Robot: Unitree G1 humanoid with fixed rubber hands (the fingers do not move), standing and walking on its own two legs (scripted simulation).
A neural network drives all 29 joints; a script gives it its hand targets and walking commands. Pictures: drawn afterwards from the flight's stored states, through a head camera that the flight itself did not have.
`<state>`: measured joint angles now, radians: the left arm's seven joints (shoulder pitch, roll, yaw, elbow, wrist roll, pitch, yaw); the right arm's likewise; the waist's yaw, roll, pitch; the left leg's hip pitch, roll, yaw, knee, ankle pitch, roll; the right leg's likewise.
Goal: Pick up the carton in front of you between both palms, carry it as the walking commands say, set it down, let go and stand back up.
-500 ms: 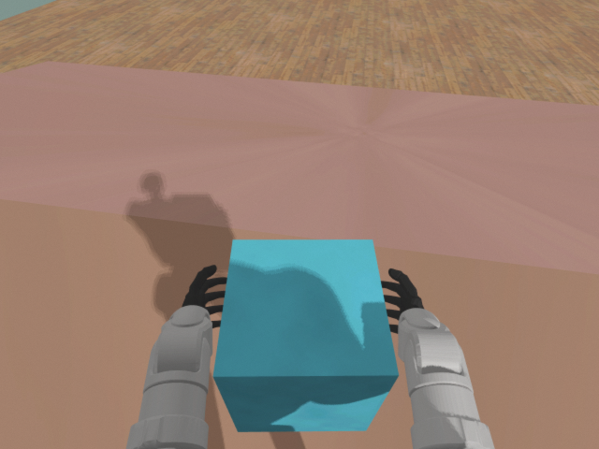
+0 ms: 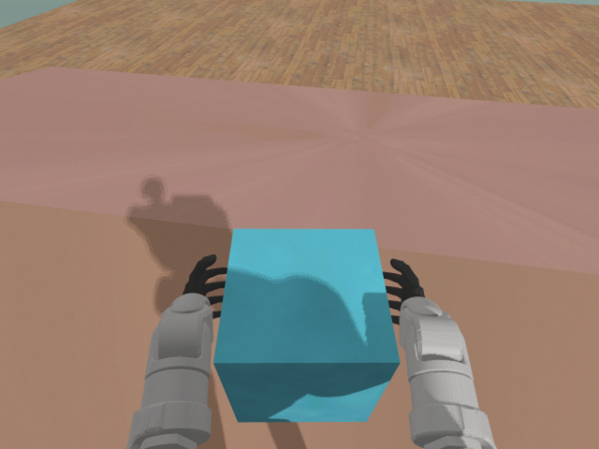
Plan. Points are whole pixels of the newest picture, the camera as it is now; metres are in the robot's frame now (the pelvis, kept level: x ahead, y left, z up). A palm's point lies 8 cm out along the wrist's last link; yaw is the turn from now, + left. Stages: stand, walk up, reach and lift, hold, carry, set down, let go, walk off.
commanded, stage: hold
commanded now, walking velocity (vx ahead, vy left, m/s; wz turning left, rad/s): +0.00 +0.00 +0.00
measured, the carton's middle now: (303, 329) +0.30 +0.00 -0.03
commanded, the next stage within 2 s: carry in 0.48 s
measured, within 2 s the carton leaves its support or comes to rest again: neither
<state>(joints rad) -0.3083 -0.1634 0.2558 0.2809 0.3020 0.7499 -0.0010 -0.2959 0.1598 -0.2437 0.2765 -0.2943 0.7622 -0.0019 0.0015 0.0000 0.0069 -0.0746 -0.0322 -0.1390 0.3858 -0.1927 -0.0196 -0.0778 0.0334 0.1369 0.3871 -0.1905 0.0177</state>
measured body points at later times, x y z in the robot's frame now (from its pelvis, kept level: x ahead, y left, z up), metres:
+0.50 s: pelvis +0.01 +0.00 +0.00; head -0.03 +0.00 +0.45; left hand +0.31 +0.15 +0.04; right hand +0.31 -0.15 +0.04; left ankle +0.02 +0.13 -0.74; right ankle +0.02 -0.13 -0.74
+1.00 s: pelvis +0.17 +0.01 -0.01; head +0.14 +0.02 +0.44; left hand +0.42 +0.16 +0.07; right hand +0.42 -0.14 +0.08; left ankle +0.10 +0.11 -0.71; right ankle +0.09 -0.09 -0.74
